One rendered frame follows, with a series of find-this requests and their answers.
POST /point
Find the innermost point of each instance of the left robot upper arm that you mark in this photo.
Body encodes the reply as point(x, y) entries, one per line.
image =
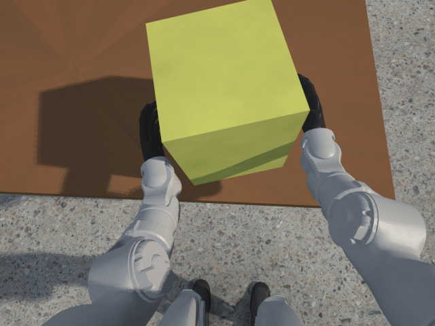
point(126, 286)

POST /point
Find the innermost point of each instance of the robot foot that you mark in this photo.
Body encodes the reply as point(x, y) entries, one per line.
point(259, 292)
point(202, 288)

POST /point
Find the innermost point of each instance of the robot right foot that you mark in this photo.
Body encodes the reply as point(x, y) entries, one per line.
point(259, 292)

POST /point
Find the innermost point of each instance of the carton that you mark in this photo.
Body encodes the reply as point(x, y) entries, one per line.
point(228, 96)

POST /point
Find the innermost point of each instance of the robot left foot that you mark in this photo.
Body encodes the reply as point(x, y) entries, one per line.
point(202, 288)

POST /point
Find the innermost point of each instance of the robot left forearm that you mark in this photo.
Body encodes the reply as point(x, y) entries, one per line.
point(159, 213)

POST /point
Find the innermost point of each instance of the right robot hand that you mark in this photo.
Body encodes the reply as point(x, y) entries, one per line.
point(315, 118)

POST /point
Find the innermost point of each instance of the robot right forearm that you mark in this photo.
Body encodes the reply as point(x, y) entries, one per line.
point(327, 180)

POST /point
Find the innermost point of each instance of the left robot hand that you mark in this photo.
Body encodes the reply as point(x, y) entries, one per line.
point(150, 137)

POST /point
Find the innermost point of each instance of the right robot upper arm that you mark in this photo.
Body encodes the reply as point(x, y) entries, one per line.
point(383, 240)

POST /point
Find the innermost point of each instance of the table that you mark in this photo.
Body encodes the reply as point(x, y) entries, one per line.
point(76, 74)

